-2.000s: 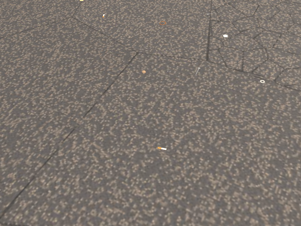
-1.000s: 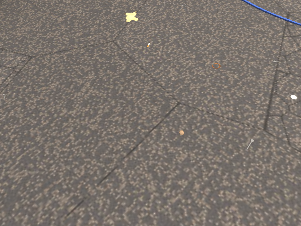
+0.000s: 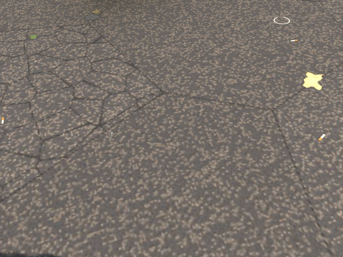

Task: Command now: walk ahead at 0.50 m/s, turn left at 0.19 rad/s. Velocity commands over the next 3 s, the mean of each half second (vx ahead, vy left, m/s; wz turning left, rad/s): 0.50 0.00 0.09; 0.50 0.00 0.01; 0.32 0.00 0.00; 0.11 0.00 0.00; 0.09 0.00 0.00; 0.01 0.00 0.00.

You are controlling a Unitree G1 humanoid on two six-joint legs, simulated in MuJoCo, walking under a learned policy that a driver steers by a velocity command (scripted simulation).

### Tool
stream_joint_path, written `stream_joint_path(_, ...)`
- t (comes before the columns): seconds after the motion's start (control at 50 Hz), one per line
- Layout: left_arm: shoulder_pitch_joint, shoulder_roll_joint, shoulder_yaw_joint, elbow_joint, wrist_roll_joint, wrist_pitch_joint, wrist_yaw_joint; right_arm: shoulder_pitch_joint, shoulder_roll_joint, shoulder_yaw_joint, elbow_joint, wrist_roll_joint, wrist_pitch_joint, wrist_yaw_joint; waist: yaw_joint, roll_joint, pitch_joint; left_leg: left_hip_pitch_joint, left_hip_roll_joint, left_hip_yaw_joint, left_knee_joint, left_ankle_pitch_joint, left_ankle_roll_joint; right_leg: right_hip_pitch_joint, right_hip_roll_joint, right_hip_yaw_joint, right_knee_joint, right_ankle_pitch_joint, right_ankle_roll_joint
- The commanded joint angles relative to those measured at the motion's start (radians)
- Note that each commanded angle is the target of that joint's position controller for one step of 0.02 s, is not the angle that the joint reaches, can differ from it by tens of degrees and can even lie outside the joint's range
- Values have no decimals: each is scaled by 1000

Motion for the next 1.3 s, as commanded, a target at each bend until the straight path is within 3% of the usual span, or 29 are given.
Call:
stream_joint_path(0.02,82,90,18,-1,-12,-35,-5,57,-54,-7,-41,-12,8,14,0,-124,-48,-156,68,-29,-16,33,-17,153,-263,292,-246,207,-136)
stream_joint_path(0.12,145,97,19,46,-20,-38,-9,-154,-27,17,-108,-14,9,31,27,-114,9,-275,136,61,-229,187,-58,165,-231,179,-326,224,-146)
stream_joint_path(0.18,189,112,21,72,-22,-36,-11,-271,0,37,-139,-5,2,37,58,-118,16,-206,131,115,-419,283,-65,159,-204,115,-320,298,-123)
stream_joint_path(0.24,238,131,24,97,-18,-31,-8,-331,-16,39,-154,0,-1,31,76,-119,16,-163,113,137,-512,288,-50,217,-236,115,-288,358,-114)
stream_joint_path(0.3,240,143,27,114,-12,-20,0,-327,-38,31,-157,-3,-7,21,56,-123,15,-108,90,141,-575,205,-11,289,-272,120,-213,476,-102)
stream_joint_path(0.34,228,144,25,123,-17,-10,3,-148,-61,15,-95,-15,-20,9,-28,-91,-72,130,40,160,-680,194,30,281,-235,70,15,661,-73)
stream_joint_path(0.36,222,121,16,110,-20,-10,4,20,-109,-4,-44,-31,-31,-2,-92,-47,-176,369,117,73,-687,173,70,153,-192,37,224,534,-51)
stream_joint_path(0.38,253,34,-8,55,-41,-13,-2,146,-210,-29,-33,-49,-33,-15,-108,138,-310,641,409,-322,-743,42,157,-142,-78,-35,571,84,-7)
stream_joint_path(0.4,279,87,11,65,-27,-7,3,139,-225,-39,-20,-5,-15,-12,-86,203,-337,647,497,-595,-858,47,225,-311,12,38,749,-352,-10)
stream_joint_path(0.42,214,126,25,63,-11,-1,6,47,-164,-26,-29,14,-10,-8,-50,86,-181,532,444,-452,-858,26,204,-376,-57,95,791,-292,-21)
stream_joint_path(0.44,165,99,18,54,-12,-6,-3,-23,-101,-10,-38,16,-16,-4,-28,45,-88,404,395,-335,-892,77,185,-369,-91,98,754,-217,-21)
stream_joint_path(0.46,153,79,15,58,-14,-3,-7,-62,-65,-1,-37,12,-22,-3,4,34,-42,314,341,-245,-931,123,147,-325,-121,93,690,-170,-17)
stream_joint_path(0.48,160,74,15,62,0,9,-12,-71,-47,5,-26,15,-29,-7,30,51,-19,251,306,-184,-955,186,124,-283,-138,89,649,-149,-5)
stream_joint_path(0.54,154,53,13,69,11,33,-28,-29,-59,1,9,21,-52,-8,53,32,-27,225,274,-99,-994,325,132,-262,-141,64,616,-84,23)
stream_joint_path(0.66,-80,42,6,-5,5,37,-32,71,-62,1,71,24,-52,-6,13,13,37,280,242,-11,-1037,401,132,-392,-160,28,394,109,61)
stream_joint_path(0.8,-256,43,-7,-69,-1,25,-27,175,-76,1,139,10,-46,-19,-31,25,62,444,278,23,-976,595,118,-361,-108,-15,164,130,11)
stream_joint_path(0.86,-181,61,2,-55,-1,13,-16,142,-96,-4,150,5,-42,-28,21,38,25,485,289,48,-844,885,92,-214,-53,-39,103,19,-39)
stream_joint_path(0.88,-72,77,12,-19,1,7,-8,129,-104,-6,153,5,-39,-28,69,37,-33,478,274,64,-713,998,78,-81,-18,-53,70,1,-61)
stream_joint_path(0.9,105,102,26,41,12,-4,2,114,-98,-2,150,10,-37,-27,142,6,-129,392,231,101,-512,945,57,150,-22,-42,19,48,-90)
stream_joint_path(0.92,273,192,52,75,37,-11,16,131,-47,14,114,30,-40,-22,184,-100,-258,133,163,145,-198,609,28,448,-247,222,7,-35,-157)
stream_joint_path(0.94,296,267,71,84,31,-3,9,235,16,20,114,44,-40,-15,130,-294,-351,-168,-30,129,119,-180,1,622,-483,689,-116,-28,-280)
stream_joint_path(0.96,206,211,62,77,-9,6,2,149,-72,-5,114,17,-35,-20,109,-136,-254,-248,30,-5,185,-144,20,524,-428,669,-155,-90,-253)
stream_joint_path(0.98,104,148,45,61,-16,5,0,82,-62,-5,92,17,-40,-14,72,-97,-113,-268,78,7,153,-49,23,373,-399,512,-182,-77,-225)
stream_joint_path(1.0,55,93,31,58,-12,-1,-4,46,-42,-1,87,17,-42,-11,51,-62,-54,-241,114,16,94,13,22,268,-350,414,-223,-10,-196)
stream_joint_path(1.04,42,45,16,83,-14,-13,0,61,-13,2,96,-4,-19,-1,2,-96,-20,-151,147,29,13,53,0,147,-278,277,-267,97,-150)
stream_joint_path(1.08,93,55,17,111,-16,-29,0,52,7,4,94,-9,-3,10,-7,-93,-25,-138,150,50,-20,73,-18,127,-265,228,-288,184,-157)
stream_joint_path(1.14,145,82,22,140,-20,-37,1,-65,8,5,56,-9,8,18,2,-86,18,-237,178,78,-119,167,-46,139,-249,176,-336,183,-162)
stream_joint_path(1.22,178,63,8,166,-17,-34,2,-178,42,24,26,5,2,11,17,-93,33,-166,139,142,-370,276,-67,133,-192,35,-259,648,-121)
stream_joint_path(1.3,222,62,0,198,-14,-22,12,-215,33,30,31,11,-4,-7,46,-134,-7,-82,88,157,-500,338,-44,221,-199,24,-180,739,-99)
Next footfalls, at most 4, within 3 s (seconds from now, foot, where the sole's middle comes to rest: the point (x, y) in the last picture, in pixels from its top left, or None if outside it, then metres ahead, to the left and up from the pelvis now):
0.36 left None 0.34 0.12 -0.78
0.90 right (195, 215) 0.64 -0.06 -0.78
1.40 left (150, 168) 0.88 0.13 -0.78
1.72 right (199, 179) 0.81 -0.08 -0.78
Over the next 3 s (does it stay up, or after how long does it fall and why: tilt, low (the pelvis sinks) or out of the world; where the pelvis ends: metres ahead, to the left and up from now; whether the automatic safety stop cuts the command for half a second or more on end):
stays up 0.89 0.04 0.01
